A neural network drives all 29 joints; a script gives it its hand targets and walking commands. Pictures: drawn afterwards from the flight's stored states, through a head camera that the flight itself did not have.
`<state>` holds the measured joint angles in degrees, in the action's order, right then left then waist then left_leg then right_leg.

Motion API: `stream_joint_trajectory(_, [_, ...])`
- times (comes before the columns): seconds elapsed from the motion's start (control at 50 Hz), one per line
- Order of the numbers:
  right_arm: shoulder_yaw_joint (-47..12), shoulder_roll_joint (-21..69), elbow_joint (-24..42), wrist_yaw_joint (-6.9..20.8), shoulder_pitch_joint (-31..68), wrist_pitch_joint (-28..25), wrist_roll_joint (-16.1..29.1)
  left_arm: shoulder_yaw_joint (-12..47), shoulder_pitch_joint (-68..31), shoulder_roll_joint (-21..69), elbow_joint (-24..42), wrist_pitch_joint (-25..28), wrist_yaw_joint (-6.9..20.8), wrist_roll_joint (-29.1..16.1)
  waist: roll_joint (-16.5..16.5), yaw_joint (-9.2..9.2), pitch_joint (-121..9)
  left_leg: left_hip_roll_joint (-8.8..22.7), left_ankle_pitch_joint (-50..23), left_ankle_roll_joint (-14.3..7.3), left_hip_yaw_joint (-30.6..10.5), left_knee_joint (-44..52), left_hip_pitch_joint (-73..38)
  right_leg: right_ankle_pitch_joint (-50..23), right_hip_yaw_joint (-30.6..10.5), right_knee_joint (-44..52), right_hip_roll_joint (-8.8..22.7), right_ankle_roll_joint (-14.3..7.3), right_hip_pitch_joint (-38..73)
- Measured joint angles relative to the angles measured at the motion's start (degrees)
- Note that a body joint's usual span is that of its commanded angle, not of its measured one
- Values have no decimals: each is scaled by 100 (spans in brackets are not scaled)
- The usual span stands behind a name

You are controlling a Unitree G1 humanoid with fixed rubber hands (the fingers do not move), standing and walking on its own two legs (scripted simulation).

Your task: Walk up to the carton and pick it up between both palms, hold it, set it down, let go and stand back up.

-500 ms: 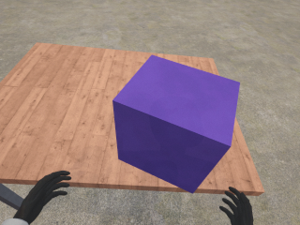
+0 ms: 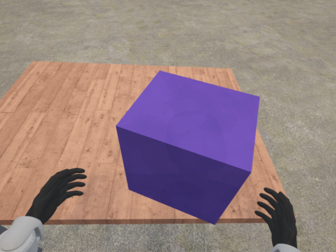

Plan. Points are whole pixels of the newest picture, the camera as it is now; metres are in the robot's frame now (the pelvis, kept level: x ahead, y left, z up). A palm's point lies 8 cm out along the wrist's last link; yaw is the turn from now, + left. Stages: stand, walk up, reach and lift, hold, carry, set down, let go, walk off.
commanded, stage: reach and lift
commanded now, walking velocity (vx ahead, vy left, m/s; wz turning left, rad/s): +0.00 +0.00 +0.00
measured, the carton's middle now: (187, 148) +0.38 -0.01 +0.03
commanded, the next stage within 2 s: none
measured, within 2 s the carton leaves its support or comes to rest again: neither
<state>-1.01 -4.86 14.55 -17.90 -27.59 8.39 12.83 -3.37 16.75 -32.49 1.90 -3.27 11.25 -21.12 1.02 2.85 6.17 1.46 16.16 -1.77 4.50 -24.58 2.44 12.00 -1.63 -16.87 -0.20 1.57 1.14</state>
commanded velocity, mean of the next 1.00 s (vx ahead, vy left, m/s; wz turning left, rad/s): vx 0.00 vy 0.00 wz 0.00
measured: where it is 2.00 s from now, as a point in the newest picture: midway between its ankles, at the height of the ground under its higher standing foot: outside the picture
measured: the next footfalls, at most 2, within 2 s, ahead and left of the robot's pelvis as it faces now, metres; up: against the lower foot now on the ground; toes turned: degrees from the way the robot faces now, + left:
none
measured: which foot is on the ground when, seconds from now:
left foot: down 0.00-1.00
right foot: down 0.00-1.00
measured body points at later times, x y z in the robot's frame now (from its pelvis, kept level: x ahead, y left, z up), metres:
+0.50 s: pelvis +0.00 -0.01 +0.00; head +0.00 +0.01 +0.45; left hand +0.28 +0.26 +0.10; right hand +0.22 -0.22 +0.09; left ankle -0.02 +0.09 -0.74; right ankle -0.02 -0.15 -0.74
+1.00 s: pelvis -0.02 +0.00 +0.00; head -0.02 +0.02 +0.45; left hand +0.36 +0.24 +0.15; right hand +0.26 -0.24 +0.14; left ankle -0.02 +0.09 -0.74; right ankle -0.02 -0.15 -0.74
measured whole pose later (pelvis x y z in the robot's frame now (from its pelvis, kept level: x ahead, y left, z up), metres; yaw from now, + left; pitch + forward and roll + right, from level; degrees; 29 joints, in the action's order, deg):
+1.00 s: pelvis -0.02 +0.00 +0.00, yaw -1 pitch -3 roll -1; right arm 3.9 -12.5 11.5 -17.9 6.7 30.5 20.1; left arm -8.0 -21.9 -33.7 -9.2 -30.0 11.8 -19.0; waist 2.8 -4.7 3.5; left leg 0.9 11.8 -1.7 4.7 -20.5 5.3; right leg 8.5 -2.7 -15.0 0.1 1.8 -3.1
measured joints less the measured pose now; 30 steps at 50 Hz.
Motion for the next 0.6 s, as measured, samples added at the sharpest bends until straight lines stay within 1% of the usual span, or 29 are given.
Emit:
stream_joint_trajectory(0.08, [42,-98,266,1,32,206,20,-82,-121,42,140,-193,3,57,7,-30,-4,11,-43,29,6,96,-20,-27,-17,54,-14,1,-6])
stream_joint_trajectory(0.3, [-6,-252,750,-81,327,872,145,-313,-674,31,169,-803,82,105,20,-144,-57,7,-195,77,9,351,-56,-89,-39,133,-23,-40,-59])
stream_joint_trajectory(0.44, [105,-343,811,-122,800,1304,242,-346,-1218,-11,26,-1264,103,70,59,-236,-157,-4,-242,78,14,417,-50,-110,-54,145,-16,-44,-94])
stream_joint_trajectory(0.6, [216,-554,739,-133,1494,1791,522,-487,-1899,12,42,-1939,115,204,110,-371,-188,-14,-278,53,60,461,-73,-183,-114,217,-8,-19,-79])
